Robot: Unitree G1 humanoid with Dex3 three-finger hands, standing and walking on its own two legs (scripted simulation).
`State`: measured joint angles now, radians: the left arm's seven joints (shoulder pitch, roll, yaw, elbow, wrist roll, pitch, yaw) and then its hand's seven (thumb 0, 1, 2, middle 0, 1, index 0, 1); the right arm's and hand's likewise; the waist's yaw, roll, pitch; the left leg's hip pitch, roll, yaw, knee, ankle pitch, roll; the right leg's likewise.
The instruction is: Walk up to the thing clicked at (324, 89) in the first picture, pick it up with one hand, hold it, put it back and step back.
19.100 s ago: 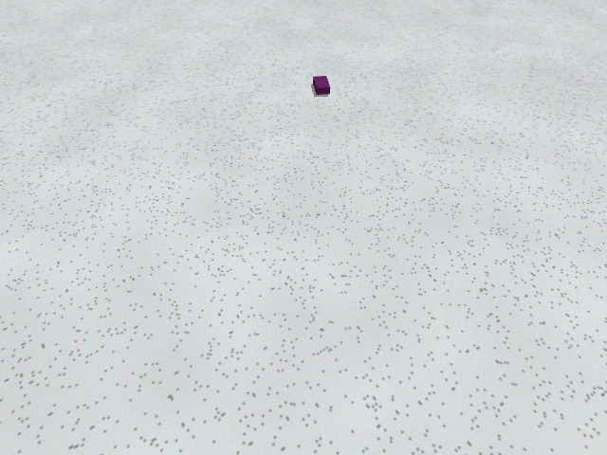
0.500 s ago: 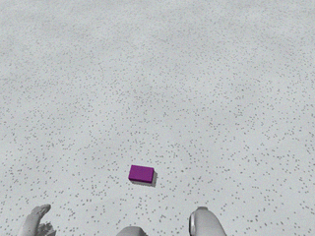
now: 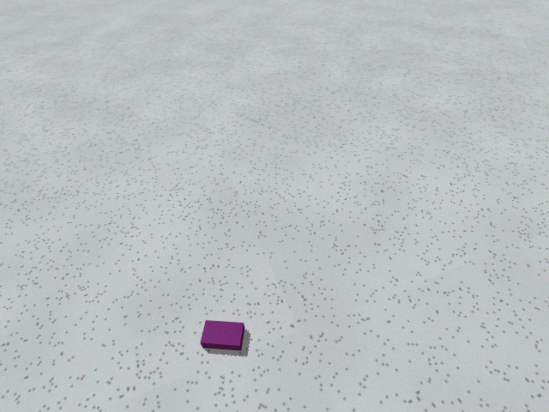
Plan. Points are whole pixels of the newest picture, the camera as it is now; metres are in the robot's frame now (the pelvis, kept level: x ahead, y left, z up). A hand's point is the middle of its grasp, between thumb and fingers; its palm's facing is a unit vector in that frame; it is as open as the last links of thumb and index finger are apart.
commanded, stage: walk up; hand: left
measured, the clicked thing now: (223, 335) +0.55 +0.25 -0.73
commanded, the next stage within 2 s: none
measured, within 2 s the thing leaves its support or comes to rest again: neither
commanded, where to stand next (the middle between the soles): +0.15 +0.05 m, yaw -1 degrees
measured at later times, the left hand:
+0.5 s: hand out of the picture +0.10 +0.34 -0.13, palm faces +0.00 -0.88 -0.47, open 7.4 cm
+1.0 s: hand (102, 397) +0.19 +0.33 -0.16, palm faces -0.13 -0.90 -0.42, open 7.3 cm
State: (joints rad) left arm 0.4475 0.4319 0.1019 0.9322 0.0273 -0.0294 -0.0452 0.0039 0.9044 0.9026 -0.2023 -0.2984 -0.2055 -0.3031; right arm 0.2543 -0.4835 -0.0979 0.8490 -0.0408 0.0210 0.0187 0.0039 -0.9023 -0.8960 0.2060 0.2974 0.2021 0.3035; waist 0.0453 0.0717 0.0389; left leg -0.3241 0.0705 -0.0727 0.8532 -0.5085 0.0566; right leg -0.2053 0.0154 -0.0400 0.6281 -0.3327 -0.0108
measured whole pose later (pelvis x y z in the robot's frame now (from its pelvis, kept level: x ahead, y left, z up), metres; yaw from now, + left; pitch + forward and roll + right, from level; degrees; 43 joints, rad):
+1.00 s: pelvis +0.09 +0.06 -0.03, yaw -6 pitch -1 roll +0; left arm 0.22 0.41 0.06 0.77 0.01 0.05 0.01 0.00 0.91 0.90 -0.20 -0.30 -0.20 -0.30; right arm 0.11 -0.40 -0.04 0.72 0.00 0.02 -0.02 0.00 -0.90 -0.90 0.21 0.30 0.20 0.30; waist 0.03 0.01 0.23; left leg -0.51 0.10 0.15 0.83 -0.29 0.03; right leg -0.36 0.00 0.05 0.87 -0.50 0.00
